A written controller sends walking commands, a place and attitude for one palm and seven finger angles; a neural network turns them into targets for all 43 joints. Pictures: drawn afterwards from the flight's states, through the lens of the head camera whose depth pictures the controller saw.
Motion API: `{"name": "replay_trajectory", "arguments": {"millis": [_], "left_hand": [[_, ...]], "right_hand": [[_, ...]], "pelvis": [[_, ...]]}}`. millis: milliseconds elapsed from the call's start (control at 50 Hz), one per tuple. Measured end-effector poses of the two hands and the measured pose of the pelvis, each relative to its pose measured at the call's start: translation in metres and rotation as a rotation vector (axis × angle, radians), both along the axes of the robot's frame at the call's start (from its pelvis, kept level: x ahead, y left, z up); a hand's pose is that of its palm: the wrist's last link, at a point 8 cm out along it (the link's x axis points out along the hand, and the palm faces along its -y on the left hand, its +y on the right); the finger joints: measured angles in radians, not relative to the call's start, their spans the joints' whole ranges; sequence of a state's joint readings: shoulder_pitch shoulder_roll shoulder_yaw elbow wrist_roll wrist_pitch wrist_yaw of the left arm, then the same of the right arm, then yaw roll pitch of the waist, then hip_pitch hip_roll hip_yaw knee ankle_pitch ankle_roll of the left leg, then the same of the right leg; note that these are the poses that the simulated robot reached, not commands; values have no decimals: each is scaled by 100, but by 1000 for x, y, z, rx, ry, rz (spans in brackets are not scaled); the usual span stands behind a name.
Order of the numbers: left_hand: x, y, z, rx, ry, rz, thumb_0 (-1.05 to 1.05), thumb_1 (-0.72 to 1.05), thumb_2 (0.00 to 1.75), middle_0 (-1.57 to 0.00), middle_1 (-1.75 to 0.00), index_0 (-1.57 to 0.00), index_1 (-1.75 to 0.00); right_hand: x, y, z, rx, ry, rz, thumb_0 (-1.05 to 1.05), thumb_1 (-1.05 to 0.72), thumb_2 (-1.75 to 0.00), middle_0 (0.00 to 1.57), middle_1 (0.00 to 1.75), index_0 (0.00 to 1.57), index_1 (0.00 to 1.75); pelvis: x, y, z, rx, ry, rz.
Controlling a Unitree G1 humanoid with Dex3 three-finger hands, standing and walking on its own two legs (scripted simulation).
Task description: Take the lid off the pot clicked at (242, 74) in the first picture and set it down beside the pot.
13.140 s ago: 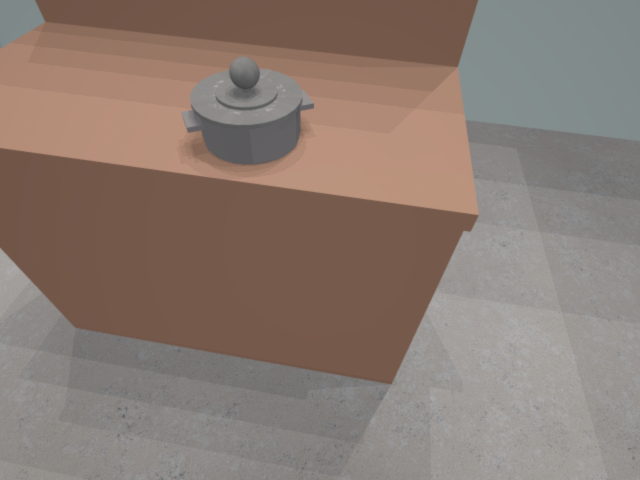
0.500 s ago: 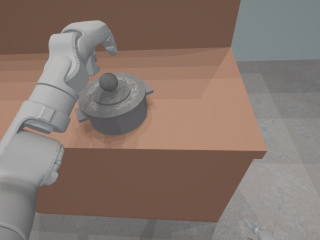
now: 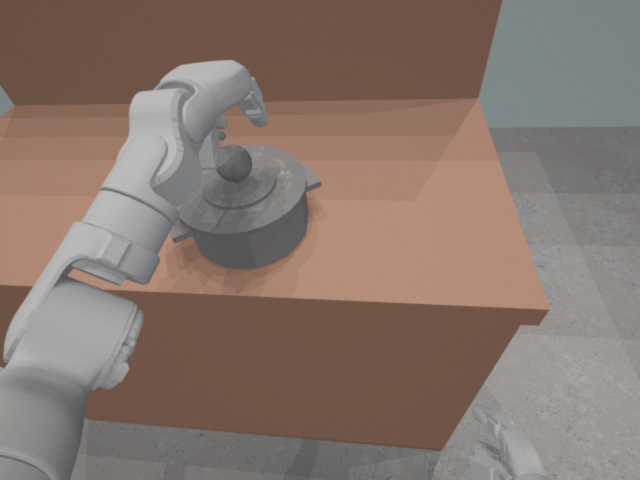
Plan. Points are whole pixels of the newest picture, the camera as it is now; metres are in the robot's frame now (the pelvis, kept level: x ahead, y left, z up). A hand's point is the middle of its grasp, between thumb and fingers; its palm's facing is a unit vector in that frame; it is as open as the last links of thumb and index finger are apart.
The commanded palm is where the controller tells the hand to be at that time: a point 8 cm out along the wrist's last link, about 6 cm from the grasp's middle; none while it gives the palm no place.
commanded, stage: lower the open fingers around the knob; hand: left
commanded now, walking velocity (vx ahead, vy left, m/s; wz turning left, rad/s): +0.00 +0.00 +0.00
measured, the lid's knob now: (233, 163) +0.48 +0.13 +0.16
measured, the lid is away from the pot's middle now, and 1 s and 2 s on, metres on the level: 0.00 0.00 0.01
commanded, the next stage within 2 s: close the fingers and squeeze the knob in 0.78 s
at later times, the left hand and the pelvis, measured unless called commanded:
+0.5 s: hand (223, 166) +0.44 +0.13 +0.18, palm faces -0.29 -0.06 -0.96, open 10.0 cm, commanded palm +0.43 +0.14 +0.24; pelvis +0.00 -0.01 +0.00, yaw +0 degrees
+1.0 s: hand (232, 171) +0.45 +0.12 +0.17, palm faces -0.30 -0.05 -0.95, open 10.0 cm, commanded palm +0.43 +0.13 +0.24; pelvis +0.00 +0.00 +0.00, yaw +0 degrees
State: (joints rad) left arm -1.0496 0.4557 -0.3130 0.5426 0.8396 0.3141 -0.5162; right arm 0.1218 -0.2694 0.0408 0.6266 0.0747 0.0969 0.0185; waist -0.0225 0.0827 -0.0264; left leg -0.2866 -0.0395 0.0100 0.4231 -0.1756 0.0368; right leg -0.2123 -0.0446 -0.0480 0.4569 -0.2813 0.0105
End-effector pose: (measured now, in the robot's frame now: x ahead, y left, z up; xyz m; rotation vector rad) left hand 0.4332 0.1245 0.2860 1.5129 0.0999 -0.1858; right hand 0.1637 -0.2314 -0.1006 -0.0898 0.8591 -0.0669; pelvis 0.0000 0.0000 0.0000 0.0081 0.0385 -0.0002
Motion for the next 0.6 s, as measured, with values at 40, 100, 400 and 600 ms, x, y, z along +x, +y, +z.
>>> {"name": "replay_trajectory", "arguments": {"millis": [40, 100, 400, 600], "left_hand": [[3, 6, -3, -4, 12, 39, 0, -39, 174, -90, -8, -90, -9], [0, 5, -18, 16, 44, 50, 0, -39, 174, -89, -8, -90, -9], [4, 8, -41, 7, 103, 56, 0, -39, 174, -89, -7, -88, -8], [13, 14, -51, -22, 124, 60, 0, -39, 174, -89, -8, -88, -8]], "right_hand": [[-1, 1, 0, 7, 2, 0, 1, -91, -90, 20, 30, 20, 30], [-5, 1, -1, 16, 17, 3, 1, -91, -90, 20, 30, 20, 30], [-41, -19, -11, -24, 98, -57, 1, -91, -90, 20, 30, 20, 30], [-53, -29, -10, -50, 122, -98, 1, -91, -90, 20, 30, 20, 30]], "pelvis": [[-1, -1, 0, 1, 5, -3], [-2, -2, 0, 1, 7, -2], [-1, -6, 0, -1, 2, -6], [1, -6, 0, -3, 4, -13]]}}
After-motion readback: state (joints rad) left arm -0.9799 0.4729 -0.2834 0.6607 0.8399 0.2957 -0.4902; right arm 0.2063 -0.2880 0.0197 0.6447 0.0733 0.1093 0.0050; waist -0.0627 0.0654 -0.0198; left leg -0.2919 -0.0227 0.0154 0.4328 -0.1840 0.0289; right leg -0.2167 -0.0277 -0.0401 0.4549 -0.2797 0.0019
